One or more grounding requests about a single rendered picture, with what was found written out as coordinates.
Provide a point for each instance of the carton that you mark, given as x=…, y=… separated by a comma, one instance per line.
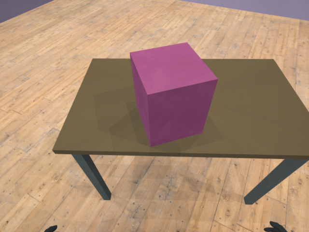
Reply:
x=173, y=89

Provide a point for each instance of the table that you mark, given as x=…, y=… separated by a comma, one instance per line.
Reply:
x=254, y=113

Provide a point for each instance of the robot right hand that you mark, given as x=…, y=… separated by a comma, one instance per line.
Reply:
x=276, y=227

